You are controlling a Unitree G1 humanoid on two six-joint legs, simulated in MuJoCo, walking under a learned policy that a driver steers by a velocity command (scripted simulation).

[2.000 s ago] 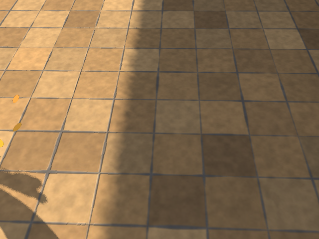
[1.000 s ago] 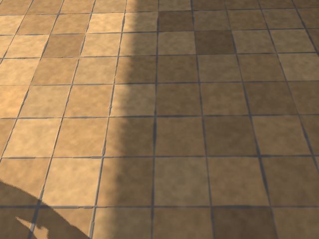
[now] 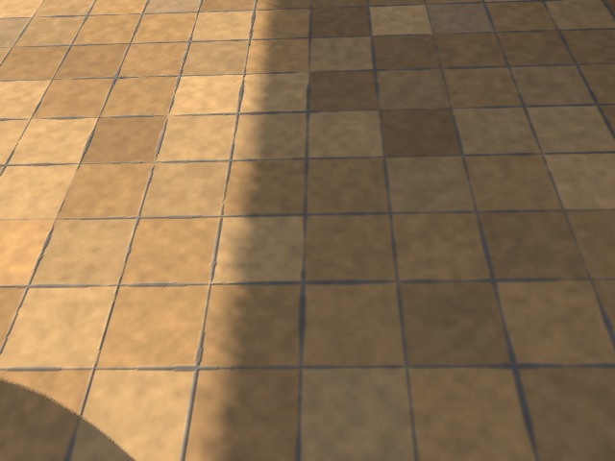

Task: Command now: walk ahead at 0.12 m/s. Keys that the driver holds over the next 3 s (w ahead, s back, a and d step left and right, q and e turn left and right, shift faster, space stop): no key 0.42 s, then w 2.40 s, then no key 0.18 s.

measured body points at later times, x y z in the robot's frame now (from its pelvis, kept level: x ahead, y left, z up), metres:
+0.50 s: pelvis +0.07 +0.00 +0.01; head +0.07 +0.00 +0.46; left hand +0.03 +0.21 -0.15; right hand +0.07 -0.21 -0.16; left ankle +0.06 +0.11 -0.73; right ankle +0.00 -0.07 -0.73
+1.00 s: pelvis +0.25 +0.08 +0.01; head +0.26 +0.09 +0.46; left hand +0.31 +0.32 -0.14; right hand +0.22 -0.15 -0.13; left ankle +0.23 +0.15 -0.73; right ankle +0.26 -0.06 -0.65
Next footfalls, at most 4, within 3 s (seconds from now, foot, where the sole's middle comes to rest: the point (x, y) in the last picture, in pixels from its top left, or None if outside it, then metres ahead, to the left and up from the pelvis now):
0.24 left None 0.10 0.11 -0.77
0.78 left None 0.27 0.15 -0.77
1.32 right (346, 416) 0.62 -0.02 -0.77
1.88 left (273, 301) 0.93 0.15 -0.77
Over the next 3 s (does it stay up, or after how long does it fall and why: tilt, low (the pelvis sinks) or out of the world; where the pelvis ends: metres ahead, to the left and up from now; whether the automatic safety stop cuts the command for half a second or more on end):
stays up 1.37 0.07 -0.01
